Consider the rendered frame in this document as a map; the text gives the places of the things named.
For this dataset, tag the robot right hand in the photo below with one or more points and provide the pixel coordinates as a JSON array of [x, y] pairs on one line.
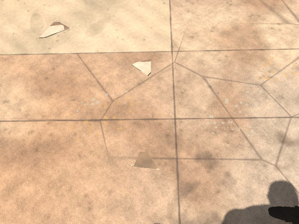
[[289, 214]]

